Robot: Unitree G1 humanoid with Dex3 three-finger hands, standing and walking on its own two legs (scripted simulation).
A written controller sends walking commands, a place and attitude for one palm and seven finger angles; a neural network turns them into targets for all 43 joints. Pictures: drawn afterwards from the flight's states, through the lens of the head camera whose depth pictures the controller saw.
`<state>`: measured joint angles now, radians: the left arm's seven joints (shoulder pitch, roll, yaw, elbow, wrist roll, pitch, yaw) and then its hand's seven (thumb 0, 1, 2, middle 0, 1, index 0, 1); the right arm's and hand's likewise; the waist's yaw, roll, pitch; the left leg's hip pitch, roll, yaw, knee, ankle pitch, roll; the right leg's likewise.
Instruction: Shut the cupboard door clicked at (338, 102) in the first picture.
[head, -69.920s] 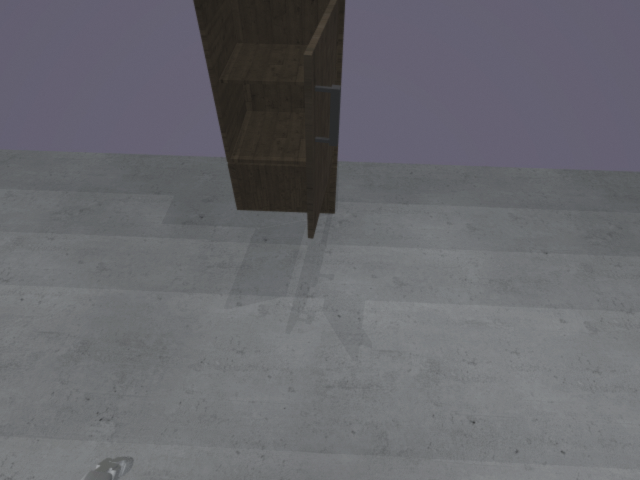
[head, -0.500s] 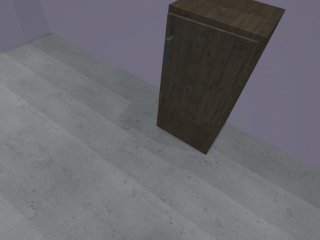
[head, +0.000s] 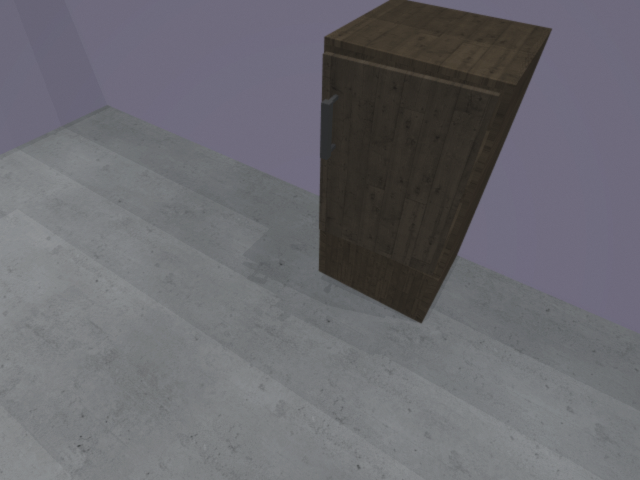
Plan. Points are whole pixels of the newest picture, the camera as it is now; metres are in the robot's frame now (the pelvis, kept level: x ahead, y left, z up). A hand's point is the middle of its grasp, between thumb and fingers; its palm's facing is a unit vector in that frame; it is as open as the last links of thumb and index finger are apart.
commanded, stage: let the arm hang, fingers relaxed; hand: left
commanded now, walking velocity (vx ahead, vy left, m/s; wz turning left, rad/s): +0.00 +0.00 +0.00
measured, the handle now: (330, 127) +0.95 +0.03 -0.06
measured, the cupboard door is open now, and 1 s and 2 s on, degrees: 3 3 3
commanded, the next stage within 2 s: look to check the result in 0.14 s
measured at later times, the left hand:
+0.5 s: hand out of the picture +0.08 +0.23 -0.16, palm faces +0.01 -0.95 -0.32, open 7.4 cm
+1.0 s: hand out of the picture +0.09 +0.20 -0.17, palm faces +0.06 -0.95 -0.29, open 7.4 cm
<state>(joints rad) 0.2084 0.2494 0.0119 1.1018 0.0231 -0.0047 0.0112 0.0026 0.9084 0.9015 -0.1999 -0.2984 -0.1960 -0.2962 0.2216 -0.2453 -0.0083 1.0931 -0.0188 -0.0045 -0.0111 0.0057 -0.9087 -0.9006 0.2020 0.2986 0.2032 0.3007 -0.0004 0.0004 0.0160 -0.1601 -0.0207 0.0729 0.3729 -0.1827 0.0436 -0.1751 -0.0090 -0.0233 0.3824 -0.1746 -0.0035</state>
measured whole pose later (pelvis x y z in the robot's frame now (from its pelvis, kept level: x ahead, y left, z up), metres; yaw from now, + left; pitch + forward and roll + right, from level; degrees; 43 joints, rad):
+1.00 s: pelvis +0.04 -0.02 +0.00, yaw +3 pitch -1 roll +0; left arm 0.15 0.26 0.02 1.09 0.01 0.01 0.03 0.00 0.91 0.90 -0.20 -0.30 -0.20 -0.30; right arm 0.17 -0.28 0.00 1.09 -0.02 0.02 -0.02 0.01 -0.91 -0.90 0.20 0.30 0.20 0.30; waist -0.01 0.00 0.05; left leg -0.13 -0.01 0.01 0.38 -0.23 0.00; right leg -0.12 0.00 -0.09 0.39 -0.25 -0.03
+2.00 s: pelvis +0.07 +0.05 -0.01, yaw +45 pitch +2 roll +1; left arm 0.36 0.20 0.05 0.97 0.04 -0.05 0.01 0.00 0.91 0.90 -0.20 -0.30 -0.20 -0.30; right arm 0.13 -0.26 -0.07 0.91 -0.04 0.05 0.06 0.01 -0.91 -0.90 0.19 0.30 0.20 0.30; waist 0.03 -0.01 0.10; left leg -0.53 0.06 0.08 0.79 -0.30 -0.01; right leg 0.00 -0.14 -0.29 0.39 -0.39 0.07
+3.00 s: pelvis +0.23 +0.27 -0.01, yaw +33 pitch +1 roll -1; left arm 0.21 0.24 0.10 0.94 0.03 0.07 -0.01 0.01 0.91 0.90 -0.20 -0.30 -0.20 -0.30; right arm 0.18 -0.18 -0.02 0.90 -0.03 0.00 -0.04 0.00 -0.91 -0.90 0.20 0.30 0.20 0.30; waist 0.03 -0.04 0.05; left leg -0.24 0.04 0.05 0.51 -0.30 0.01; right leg -0.48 0.07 0.06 0.87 -0.43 0.02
